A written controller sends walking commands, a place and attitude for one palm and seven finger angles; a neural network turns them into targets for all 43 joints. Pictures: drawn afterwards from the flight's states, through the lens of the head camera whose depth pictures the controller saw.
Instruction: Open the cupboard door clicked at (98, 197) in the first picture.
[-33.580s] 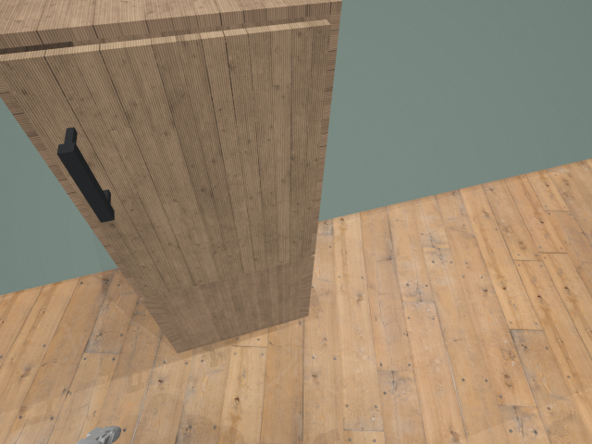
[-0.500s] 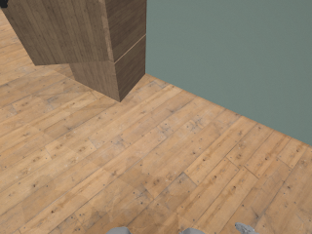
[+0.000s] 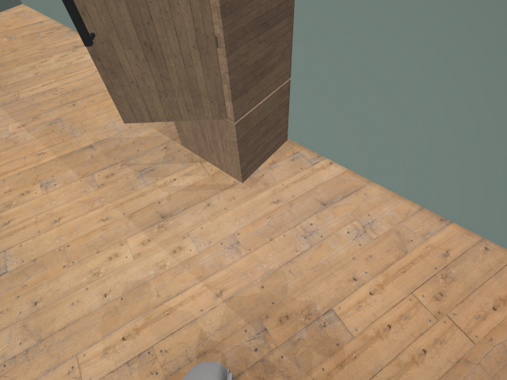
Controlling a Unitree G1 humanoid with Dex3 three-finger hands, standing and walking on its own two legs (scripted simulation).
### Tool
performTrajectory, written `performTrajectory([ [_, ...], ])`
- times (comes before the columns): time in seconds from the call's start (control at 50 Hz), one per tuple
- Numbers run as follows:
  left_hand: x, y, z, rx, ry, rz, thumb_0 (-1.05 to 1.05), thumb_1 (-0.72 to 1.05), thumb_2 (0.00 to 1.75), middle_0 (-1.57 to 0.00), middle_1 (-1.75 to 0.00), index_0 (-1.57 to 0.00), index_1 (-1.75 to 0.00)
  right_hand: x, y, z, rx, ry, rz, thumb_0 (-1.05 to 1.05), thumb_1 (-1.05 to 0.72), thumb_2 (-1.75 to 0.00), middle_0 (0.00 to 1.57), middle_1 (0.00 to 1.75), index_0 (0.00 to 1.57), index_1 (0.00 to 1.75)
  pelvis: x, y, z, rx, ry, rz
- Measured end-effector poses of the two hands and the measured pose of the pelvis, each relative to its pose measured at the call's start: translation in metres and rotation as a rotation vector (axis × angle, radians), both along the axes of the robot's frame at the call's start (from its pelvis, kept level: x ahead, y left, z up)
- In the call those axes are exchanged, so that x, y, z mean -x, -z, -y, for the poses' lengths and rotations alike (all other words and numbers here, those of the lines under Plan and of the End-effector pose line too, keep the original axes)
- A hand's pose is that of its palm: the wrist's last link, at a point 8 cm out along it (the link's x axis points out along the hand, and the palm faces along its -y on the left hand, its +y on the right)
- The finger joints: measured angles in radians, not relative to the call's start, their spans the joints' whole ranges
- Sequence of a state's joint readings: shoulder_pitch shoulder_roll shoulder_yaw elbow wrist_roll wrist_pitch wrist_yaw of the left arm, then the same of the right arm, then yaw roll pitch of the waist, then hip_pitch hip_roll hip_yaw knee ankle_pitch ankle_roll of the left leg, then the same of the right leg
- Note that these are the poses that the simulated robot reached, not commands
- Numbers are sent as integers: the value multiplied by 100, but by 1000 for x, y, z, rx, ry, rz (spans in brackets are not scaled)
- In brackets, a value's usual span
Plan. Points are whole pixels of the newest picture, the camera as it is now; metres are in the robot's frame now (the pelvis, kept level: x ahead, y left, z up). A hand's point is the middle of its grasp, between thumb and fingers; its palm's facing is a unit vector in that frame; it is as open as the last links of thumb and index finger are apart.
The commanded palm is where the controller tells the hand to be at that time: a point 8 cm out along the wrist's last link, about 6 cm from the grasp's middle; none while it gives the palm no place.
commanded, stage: take the last steps up to it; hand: left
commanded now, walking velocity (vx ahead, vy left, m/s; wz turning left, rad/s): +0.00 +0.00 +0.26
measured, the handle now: (80, 17) +1.02 +0.56 +0.08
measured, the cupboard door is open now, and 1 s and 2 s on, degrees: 40 40 40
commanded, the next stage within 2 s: come to a stop and stand still in 1.46 s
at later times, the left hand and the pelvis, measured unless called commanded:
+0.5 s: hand out of the picture +0.10 +0.26 -0.17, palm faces +0.17 -0.97 -0.18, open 7.4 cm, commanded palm none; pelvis +0.07 +0.06 +0.00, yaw +8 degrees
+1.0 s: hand (125, 329) +0.22 +0.27 -0.16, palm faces +0.27 -0.93 -0.24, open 7.1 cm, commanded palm none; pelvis +0.24 +0.08 +0.01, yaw +13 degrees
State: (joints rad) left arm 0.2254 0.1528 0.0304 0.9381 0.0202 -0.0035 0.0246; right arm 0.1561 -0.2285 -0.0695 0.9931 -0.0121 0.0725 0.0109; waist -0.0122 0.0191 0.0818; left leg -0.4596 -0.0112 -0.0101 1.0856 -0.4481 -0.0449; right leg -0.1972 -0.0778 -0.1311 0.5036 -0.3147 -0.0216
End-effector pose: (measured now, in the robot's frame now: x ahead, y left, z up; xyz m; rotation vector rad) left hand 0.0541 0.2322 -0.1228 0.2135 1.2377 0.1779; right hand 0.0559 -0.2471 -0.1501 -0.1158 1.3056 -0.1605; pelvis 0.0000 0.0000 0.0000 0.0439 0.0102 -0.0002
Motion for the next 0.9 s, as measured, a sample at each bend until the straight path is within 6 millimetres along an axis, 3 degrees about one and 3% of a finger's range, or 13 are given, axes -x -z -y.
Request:
performTrajectory([
  [0.1,29,8,-7,18,-71,-52,0,93,90,-20,-30,-21,-30,-24,-7,-8,17,-71,2,0,-91,-90,20,30,20,29,-5,-1,-3,2,-41,4],
  [0.22,69,30,-29,69,-168,-131,0,92,90,-20,-30,-20,-30,-64,-12,-38,48,-174,57,0,-91,-90,20,30,20,29,-16,9,-25,28,-90,7],
  [0.3,76,41,-47,88,-194,-194,0,91,90,-20,-30,-20,-30,-76,-14,-57,67,-194,107,0,-91,-90,20,30,20,29,-25,14,-42,28,-92,13],
  [0.38,44,30,-62,90,-183,-149,1,91,90,-20,-29,-20,-30,-63,-18,-71,63,-180,68,0,-91,-90,20,30,20,29,-39,5,-55,42,-110,10],
  [0.52,-45,12,-78,72,-149,18,1,91,90,-20,-29,-20,-30,-29,-14,-89,17,-148,-93,0,-91,-90,20,30,20,29,-72,-3,-65,45,-141,10],
  [0.62,-115,6,-76,57,-91,84,0,91,90,-20,-29,-20,-30,-15,-6,-93,-15,-94,-192,0,-91,-90,20,30,20,29,-105,1,-65,31,-135,11],
  [0.7,-173,7,-68,44,-44,136,0,91,90,-20,-29,-20,-30,-16,5,-90,-38,-59,-267,0,-91,-90,20,30,20,29,-138,11,-61,19,-129,12],
  [0.74,-195,10,-64,35,-46,183,0,91,90,-20,-29,-20,-30,-24,13,-87,-48,-59,-303,0,-91,-90,20,30,20,29,-154,19,-57,17,-143,18],
  [0.78,-202,8,-61,37,-77,206,0,91,90,-20,-29,-20,-30,-43,14,-82,-47,-81,-317,0,-91,-90,20,30,20,29,-166,18,-55,24,-172,33],
  [0.86,-188,6,-59,46,-155,134,0,91,90,-20,-29,-20,-30,-107,6,-76,-22,-124,-261,0,-91,-90,20,30,20,29,-190,6,-58,25,-196,29],
  [0.9,-178,3,-68,25,-222,101,-2,94,90,-20,-30,-21,-30,-145,0,-78,-12,-149,-206,0,-91,-90,20,30,20,29,-202,0,-61,26,-205,18],
])
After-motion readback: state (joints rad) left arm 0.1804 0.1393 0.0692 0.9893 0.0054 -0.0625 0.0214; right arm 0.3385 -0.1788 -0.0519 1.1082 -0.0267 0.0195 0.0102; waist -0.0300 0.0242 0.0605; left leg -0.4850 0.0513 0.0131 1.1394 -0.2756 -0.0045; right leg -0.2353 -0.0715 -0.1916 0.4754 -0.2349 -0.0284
